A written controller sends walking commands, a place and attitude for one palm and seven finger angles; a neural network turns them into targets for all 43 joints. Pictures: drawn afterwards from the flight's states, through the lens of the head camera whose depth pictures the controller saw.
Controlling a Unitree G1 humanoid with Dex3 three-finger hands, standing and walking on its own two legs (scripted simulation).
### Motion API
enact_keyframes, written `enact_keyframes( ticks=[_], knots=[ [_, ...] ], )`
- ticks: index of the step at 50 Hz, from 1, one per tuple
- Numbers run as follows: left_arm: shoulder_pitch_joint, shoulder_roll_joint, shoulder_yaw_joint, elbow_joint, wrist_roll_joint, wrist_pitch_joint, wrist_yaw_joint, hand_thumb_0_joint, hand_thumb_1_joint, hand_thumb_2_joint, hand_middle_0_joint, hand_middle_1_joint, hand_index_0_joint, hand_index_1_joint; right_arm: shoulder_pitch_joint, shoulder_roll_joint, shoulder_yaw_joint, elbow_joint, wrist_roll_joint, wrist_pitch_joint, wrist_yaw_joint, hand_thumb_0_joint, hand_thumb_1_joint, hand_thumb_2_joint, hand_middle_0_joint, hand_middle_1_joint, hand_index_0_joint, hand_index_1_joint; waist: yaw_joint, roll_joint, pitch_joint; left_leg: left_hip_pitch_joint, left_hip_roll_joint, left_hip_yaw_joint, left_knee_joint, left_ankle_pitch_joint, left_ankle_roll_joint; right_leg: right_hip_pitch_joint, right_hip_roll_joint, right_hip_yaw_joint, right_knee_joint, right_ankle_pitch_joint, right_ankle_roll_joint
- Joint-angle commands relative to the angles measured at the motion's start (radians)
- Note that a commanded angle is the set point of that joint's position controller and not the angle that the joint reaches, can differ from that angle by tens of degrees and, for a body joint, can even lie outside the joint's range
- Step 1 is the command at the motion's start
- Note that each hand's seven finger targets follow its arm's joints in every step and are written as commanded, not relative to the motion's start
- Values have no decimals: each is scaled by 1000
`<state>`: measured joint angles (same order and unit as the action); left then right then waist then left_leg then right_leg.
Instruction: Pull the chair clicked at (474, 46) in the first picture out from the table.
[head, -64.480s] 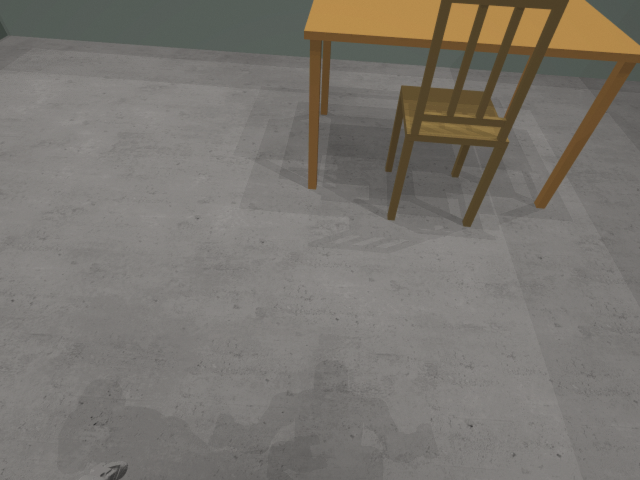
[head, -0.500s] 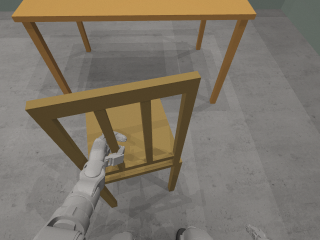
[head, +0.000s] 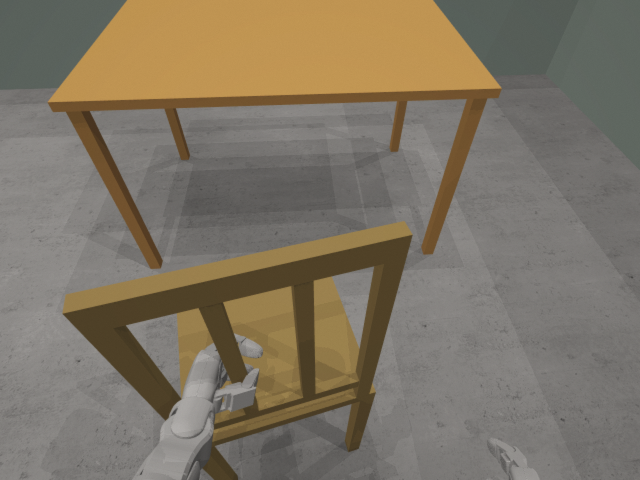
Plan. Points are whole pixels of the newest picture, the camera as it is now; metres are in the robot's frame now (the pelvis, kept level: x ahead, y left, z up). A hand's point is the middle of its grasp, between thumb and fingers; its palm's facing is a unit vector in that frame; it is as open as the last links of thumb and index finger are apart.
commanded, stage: stop walking, hand still on the chair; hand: left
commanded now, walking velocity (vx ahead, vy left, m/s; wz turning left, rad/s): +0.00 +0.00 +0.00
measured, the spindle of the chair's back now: (235, 365) +0.28 +0.14 -0.06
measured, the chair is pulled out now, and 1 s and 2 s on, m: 0.58 0.58 0.58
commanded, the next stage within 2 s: open the thumb and straighten the fingers in 0.26 s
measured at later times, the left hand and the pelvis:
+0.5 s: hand (245, 382) +0.26 +0.12 -0.07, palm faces -0.02 -0.99 -0.12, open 6.0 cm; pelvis +0.01 -0.01 -0.01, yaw +2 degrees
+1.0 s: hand (240, 376) +0.27 +0.13 -0.07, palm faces -0.03 -0.99 -0.14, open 16.2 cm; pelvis +0.02 -0.01 -0.03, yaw +3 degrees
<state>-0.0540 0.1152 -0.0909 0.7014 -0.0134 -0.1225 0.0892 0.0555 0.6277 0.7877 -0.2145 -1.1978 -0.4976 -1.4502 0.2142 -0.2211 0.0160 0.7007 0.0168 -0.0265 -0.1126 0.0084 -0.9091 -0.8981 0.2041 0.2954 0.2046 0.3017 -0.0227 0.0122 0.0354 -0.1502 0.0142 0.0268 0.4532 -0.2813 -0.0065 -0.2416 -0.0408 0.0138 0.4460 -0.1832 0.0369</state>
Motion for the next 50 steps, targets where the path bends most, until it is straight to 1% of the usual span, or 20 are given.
enact_keyframes(
  ticks=[1, 11, 17, 18, 19, 20, 22, 23, 24, 26, 28, 29, 30, 33, 36, 39, 43, 44, 48, 50],
  knots=[
    [-197, 109, 38, -265, 1, -58, 13, 0, 900, 900, -500, -1450, -500, -1450, -52, -116, -37, -131, -5, -40, -9, 0, -900, -900, 200, 300, 200, 300, 2, 11, -243, 66, 111, -87, -56, 482, 14, 151, -66, 16, 16, 379, -53],
    [-155, 97, 24, -293, -1, -36, 16, 0, 900, 900, -500, -1450, -500, -1450, -64, -105, -28, -145, -10, -11, -3, 0, -900, -900, 200, 300, 200, 300, 1, 22, -192, 21, 91, -72, -79, 310, 11, 144, -72, 35, -37, 282, -57],
    [-142, 99, 32, -307, -3, -34, 20, 0, 900, 900, -500, -1450, -500, -1450, -66, -102, -25, -155, -10, -4, -4, 0, -900, -900, 200, 300, 200, 300, 5, 5, -210, 24, 92, -77, -80, 316, 12, 162, -71, 28, -36, 287, -57],
    [-77, 112, 55, -294, -3, -34, 22, 0, 900, 900, -500, -1450, -500, -1450, -65, -103, -30, -160, -10, -1, -3, 0, -900, -900, 200, 300, 200, 300, 9, 6, -208, 26, 91, -74, -77, 313, 11, 159, -71, 30, -39, 287, -58],
    [-28, 14, -15, -156, -29, 21, -12, 0, 779, 842, -500, -1450, -500, -1450, -54, -139, -37, -138, 36, -5, 36, 0, -900, -900, 200, 300, 200, 300, -56, -125, -152, -107, 52, -22, -35, 227, 10, 64, -32, -67, 1, 205, -47],
    [-133, 82, 47, -268, -37, 11, -29, 0, 658, 783, -500, -1450, -500, -1450, -60, -146, -43, -154, 35, -14, 50, 0, -900, -900, 200, 300, 200, 300, -36, -154, -175, -154, 45, -22, -15, 197, 15, 55, -23, -64, 23, 189, -49],
    [-167, 121, 65, -361, -36, -4, -49, 0, 417, 667, -500, -1450, -500, -1450, -68, -139, -49, -176, 31, -37, 59, 0, -900, -900, 200, 300, 200, 300, -30, -55, -217, -155, 26, -11, 1, 162, 19, 44, -20, -59, 33, 138, -50],
    [-111, 120, 71, -375, -34, -4, -57, 0, 296, 608, -500, -1450, -500, -1450, -75, -132, -51, -189, 31, -53, 62, 0, -900, -900, 200, 300, 200, 300, -11, 5, -231, -161, 21, -4, 18, 150, 17, 27, -19, -59, 49, 106, -52],
    [-113, 82, 35, -400, -33, -3, -66, 0, 175, 550, -500, -1450, -500, -1450, -76, -124, -44, -197, 29, -67, 67, 0, -900, -900, 200, 300, 200, 300, -14, 48, -230, -166, 16, 0, 31, 151, 15, 5, -16, -64, 56, 99, -54],
    [-125, 70, 11, -419, -28, 9, -74, 0, -67, 433, -500, -1450, -500, -1450, -59, -126, -45, -197, 28, -87, 72, 0, -900, -900, 200, 300, 200, 300, -26, 60, -231, -178, 18, -9, 52, 150, 12, -30, -10, -72, 72, 82, -56],
    [-77, 85, 40, -407, -33, 30, -75, 0, -308, 317, -500, -1450, -500, -1450, -49, -139, -50, -208, 26, -101, 74, 0, -900, -900, 200, 300, 200, 300, -13, 25, -248, -215, 14, -11, 74, 137, 13, -47, -5, -75, 102, 74, -54],
    [-75, 100, 61, -398, -35, 44, -73, 0, -429, 258, -475, -1378, -475, -1378, -46, -144, -50, -210, 25, -105, 73, 0, -900, -900, 200, 300, 200, 300, -12, 6, -258, -232, 12, -12, 85, 121, 13, -57, -3, -75, 113, 63, -51],
    [-120, 170, 126, -430, -40, 52, -69, 0, -550, 200, -450, -1305, -450, -1305, -39, -152, -52, -211, 25, -106, 68, 0, -900, -900, 200, 300, 200, 300, -12, -17, -285, -242, 10, -14, 89, 114, 16, -46, -2, -69, 122, 63, -48],
    [-94, 138, 112, -438, -51, 79, -81, 0, -550, 200, -375, -1087, -375, -1087, -41, -152, -51, -231, 25, -116, 60, 0, -900, -900, 200, 300, 200, 300, -14, -55, -286, -277, 4, -11, 113, 94, 19, -63, 2, -70, 145, 44, -41],
    [-115, 105, 77, -483, -55, 90, -92, 0, -550, 200, -300, -870, -300, -870, -29, -153, -52, -236, 24, -134, 55, 0, -900, -900, 200, 300, 200, 300, -28, -38, -322, -267, 3, -14, 147, 129, 19, -87, 5, -75, 172, 74, -40],
    [-62, 118, 91, -511, -56, 103, -99, 0, -550, 200, -225, -652, -225, -652, -16, -155, -56, -242, 20, -151, 52, 0, -900, -900, 200, 300, 200, 300, -23, -43, -357, -273, 1, -15, 177, 173, 20, -77, 4, -77, 202, 130, -39],
    [-16, 127, 97, -533, -49, 129, -106, 0, -550, 200, -125, -363, -125, -363, -14, -157, -51, -254, 17, -153, 49, 0, -900, -900, 200, 300, 200, 300, -25, -66, -334, -309, -3, -18, 201, 183, 21, -90, 3, -79, 226, 158, -36],
    [-54, 184, 139, -526, -41, 135, -103, 0, -550, 200, -100, -290, -100, -290, -8, -165, -51, -249, 17, -150, 47, 0, -900, -900, 200, 300, 200, 300, -28, -59, -319, -320, -2, -20, 209, 177, 20, -107, 2, -75, 230, 149, -36],
    [-34, 155, 112, -587, -36, 150, -104, 0, -550, 200, 0, 0, 0, 0, -7, -152, -47, -268, 15, -154, 43, 0, -900, -900, 200, 300, 200, 300, -27, -21, -345, -296, -4, -20, 229, 216, 23, -106, 2, -79, 247, 179, -37],
    [-50, 158, 113, -610, -44, 157, -108, 0, -550, 200, 0, 0, 0, 0, -3, -152, -46, -267, 16, -156, 40, 0, -900, -900, 200, 300, 200, 300, -37, -20, -362, -301, -7, -19, 244, 217, 24, -99, 1, -74, 249, 198, -34]
  ],
)
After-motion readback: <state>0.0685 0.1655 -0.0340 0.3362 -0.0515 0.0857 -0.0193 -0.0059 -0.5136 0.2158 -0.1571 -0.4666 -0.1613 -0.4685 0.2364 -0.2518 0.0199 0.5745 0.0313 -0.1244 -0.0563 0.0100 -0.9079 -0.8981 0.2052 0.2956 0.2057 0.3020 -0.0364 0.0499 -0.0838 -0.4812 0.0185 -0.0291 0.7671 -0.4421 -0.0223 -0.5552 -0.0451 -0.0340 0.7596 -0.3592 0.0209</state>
